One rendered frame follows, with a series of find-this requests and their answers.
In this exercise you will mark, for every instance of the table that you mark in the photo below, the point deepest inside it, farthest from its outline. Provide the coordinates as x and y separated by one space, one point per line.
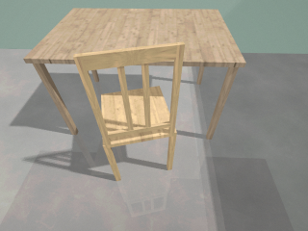
208 43

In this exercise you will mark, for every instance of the chair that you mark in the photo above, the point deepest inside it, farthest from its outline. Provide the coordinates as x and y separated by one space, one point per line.
132 116

